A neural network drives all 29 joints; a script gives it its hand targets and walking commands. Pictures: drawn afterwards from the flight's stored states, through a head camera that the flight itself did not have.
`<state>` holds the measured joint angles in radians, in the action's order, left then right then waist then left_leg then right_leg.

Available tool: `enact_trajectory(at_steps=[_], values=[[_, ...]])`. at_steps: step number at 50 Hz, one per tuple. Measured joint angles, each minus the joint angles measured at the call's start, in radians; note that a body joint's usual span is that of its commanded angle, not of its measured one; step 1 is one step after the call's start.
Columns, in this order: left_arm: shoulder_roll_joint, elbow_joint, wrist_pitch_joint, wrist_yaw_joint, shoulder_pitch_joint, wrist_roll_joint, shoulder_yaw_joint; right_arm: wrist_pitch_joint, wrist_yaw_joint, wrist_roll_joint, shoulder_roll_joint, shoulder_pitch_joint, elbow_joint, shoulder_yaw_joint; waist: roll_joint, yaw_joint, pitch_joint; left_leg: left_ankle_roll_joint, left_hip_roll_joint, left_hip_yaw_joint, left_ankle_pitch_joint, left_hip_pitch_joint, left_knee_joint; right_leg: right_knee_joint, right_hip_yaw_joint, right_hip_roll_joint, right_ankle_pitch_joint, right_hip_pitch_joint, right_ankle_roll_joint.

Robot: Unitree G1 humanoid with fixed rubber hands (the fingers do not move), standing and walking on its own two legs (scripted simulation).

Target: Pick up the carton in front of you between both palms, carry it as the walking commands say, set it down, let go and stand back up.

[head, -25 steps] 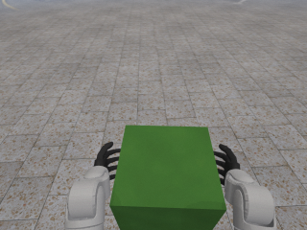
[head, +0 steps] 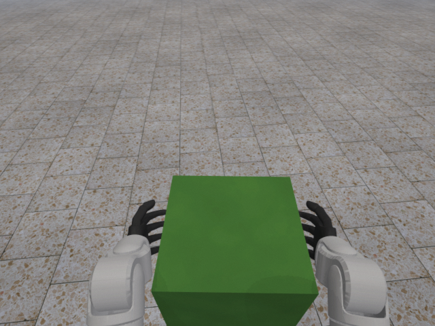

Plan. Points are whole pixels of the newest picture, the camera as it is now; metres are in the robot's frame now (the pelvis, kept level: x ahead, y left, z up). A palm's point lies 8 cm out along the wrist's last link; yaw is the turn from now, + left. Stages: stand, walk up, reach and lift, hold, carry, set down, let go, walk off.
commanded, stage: carry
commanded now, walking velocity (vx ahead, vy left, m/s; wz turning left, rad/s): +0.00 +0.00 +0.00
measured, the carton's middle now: (230, 261) +0.27 +0.00 +0.01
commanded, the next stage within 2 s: none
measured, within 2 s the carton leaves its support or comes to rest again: neither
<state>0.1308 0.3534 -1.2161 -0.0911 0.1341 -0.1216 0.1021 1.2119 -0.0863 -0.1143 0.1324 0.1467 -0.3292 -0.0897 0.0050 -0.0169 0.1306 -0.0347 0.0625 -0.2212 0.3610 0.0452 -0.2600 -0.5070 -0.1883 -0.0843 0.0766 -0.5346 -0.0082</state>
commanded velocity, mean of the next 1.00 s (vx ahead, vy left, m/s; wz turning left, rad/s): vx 0.00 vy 0.00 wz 0.00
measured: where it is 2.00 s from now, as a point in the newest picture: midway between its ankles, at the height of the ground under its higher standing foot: outside the picture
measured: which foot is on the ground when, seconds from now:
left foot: down 0.00-0.06, up 0.08-0.34, down 0.36-1.00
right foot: up 0.00-0.02, down 0.04-1.00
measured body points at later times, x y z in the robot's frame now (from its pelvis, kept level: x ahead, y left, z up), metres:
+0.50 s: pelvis +0.23 +0.00 +0.00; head +0.20 +0.01 +0.45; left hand +0.50 +0.16 +0.09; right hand +0.50 -0.14 +0.09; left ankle +0.25 +0.10 -0.74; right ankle +0.16 -0.11 -0.74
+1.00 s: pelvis +0.25 +0.00 +0.00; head +0.23 +0.00 +0.45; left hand +0.52 +0.15 +0.08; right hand +0.52 -0.15 +0.08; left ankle +0.25 +0.11 -0.74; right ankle +0.16 -0.11 -0.74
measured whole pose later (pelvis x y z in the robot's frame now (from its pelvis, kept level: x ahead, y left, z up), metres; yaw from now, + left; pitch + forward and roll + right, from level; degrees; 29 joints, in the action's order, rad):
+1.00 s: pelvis +0.25 +0.00 +0.00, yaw -1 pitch +3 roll +0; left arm 0.13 0.31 -1.21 -0.08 0.15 -0.12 0.11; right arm 1.21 -0.08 -0.13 0.13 0.15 -0.31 -0.10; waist 0.00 0.00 0.12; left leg 0.02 0.06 -0.19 0.29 -0.32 -0.56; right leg -0.53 -0.17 -0.08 0.40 -0.18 0.02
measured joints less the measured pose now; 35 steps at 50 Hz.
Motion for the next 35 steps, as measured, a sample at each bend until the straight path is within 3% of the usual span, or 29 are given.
enact_trajectory(at_steps=[2,4,6,8,14,18,22,29,35], values=[[0.001,-0.016,0.002,0.002,0.008,0.0,0.0,0.003,0.001,-0.005,-0.001,0.0,0.002,-0.003,0.006,0.003,-0.008,-0.022,0.024,0.007,0.094,0.011,-0.119,0.056,-0.033,0.019,-0.044,0.061,-0.021],[0.003,-0.069,0.026,0.003,0.024,-0.003,-0.009,-0.003,0.002,-0.006,-0.005,0.007,0.024,-0.026,0.04,0.021,-0.027,-0.025,0.063,0.057,0.115,-0.101,-0.415,-0.025,-0.052,0.034,0.01,0.058,-0.065],[0.004,-0.1,0.038,0.004,0.033,-0.003,-0.008,-0.007,0.002,-0.01,-0.001,0.01,0.039,-0.039,0.038,0.027,-0.061,-0.016,0.026,0.13,0.138,-0.262,-0.713,-0.024,-0.052,0.028,0.065,0.084,-0.075],[0.004,-0.097,0.046,0.004,0.023,0.001,-0.006,-0.013,0.002,-0.014,0.001,0.003,0.037,-0.032,0.034,0.029,-0.091,0.002,0.003,0.143,0.117,-0.381,-0.803,0.035,-0.052,0.025,0.059,0.131,-0.052],[0.0,-0.031,0.079,0.005,-0.01,0.018,-0.003,-0.046,0.0,-0.014,-0.001,-0.011,-0.009,0.004,0.026,0.036,-0.125,0.007,-0.003,0.112,-0.017,-0.485,-0.403,0.153,-0.039,0.031,0.067,0.25,-0.047],[-0.001,0.009,0.078,0.006,-0.022,0.02,-0.014,-0.041,-0.001,-0.011,-0.002,-0.024,-0.053,0.011,0.038,0.029,-0.101,0.003,0.013,0.067,-0.293,-0.417,-0.158,0.095,-0.036,0.043,0.154,0.307,-0.02],[-0.001,0.009,0.041,0.007,-0.009,0.013,-0.004,-0.024,-0.002,-0.007,-0.002,-0.018,-0.036,0.011,-0.02,0.026,-0.041,0.058,-0.008,0.037,-0.196,-0.363,-0.188,0.034,-0.012,0.011,0.228,0.345,0.01],[0.003,-0.065,-0.001,0.007,0.032,-0.013,0.014,-0.003,0.008,-0.013,0.002,0.023,0.059,-0.02,-0.033,0.019,0.026,0.057,-0.014,0.021,-0.111,-0.344,-0.232,0.011,0.014,-0.003,0.288,0.366,0.038],[0.004,-0.067,0.0,0.007,0.041,-0.01,0.016,-0.002,0.007,-0.013,0.002,0.024,0.05,-0.023,-0.016,0.014,0.006,0.055,-0.01,0.022,-0.086,-0.353,-0.265,-0.003,0.023,-0.003,0.298,0.362,0.047]])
